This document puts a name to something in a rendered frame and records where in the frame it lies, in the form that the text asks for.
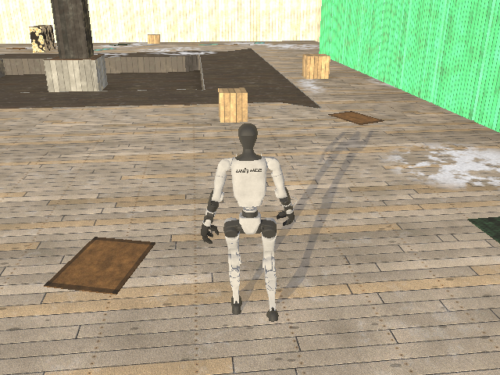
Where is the left robot hand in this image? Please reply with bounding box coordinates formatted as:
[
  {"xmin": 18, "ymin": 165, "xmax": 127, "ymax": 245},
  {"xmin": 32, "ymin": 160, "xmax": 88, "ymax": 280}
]
[{"xmin": 201, "ymin": 224, "xmax": 219, "ymax": 244}]

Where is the left robot forearm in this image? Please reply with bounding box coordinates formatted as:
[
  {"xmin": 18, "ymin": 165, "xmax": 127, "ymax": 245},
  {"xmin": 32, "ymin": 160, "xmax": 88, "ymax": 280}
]
[{"xmin": 202, "ymin": 190, "xmax": 219, "ymax": 227}]

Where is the robot right upper arm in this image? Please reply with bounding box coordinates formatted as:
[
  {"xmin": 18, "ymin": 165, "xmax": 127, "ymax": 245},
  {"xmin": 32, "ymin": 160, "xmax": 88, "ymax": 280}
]
[{"xmin": 265, "ymin": 157, "xmax": 287, "ymax": 198}]

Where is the right robot forearm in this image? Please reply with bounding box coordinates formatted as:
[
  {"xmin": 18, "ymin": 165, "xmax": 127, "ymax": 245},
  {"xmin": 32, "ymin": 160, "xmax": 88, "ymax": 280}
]
[{"xmin": 279, "ymin": 187, "xmax": 294, "ymax": 214}]

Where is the robot left upper arm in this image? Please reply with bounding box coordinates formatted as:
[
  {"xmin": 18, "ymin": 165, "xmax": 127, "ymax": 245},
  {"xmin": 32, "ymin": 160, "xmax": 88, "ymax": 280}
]
[{"xmin": 211, "ymin": 158, "xmax": 233, "ymax": 202}]

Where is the robot head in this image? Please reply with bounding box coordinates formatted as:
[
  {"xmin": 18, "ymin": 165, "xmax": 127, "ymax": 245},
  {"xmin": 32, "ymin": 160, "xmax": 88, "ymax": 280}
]
[{"xmin": 235, "ymin": 123, "xmax": 262, "ymax": 161}]

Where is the right robot hand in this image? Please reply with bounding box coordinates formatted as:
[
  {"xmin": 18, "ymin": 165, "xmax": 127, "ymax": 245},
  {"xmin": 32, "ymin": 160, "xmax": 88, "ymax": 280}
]
[{"xmin": 277, "ymin": 211, "xmax": 295, "ymax": 226}]

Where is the robot right thigh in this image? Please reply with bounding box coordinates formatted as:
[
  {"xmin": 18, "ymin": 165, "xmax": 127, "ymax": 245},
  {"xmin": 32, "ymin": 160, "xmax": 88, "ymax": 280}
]
[{"xmin": 261, "ymin": 218, "xmax": 277, "ymax": 271}]

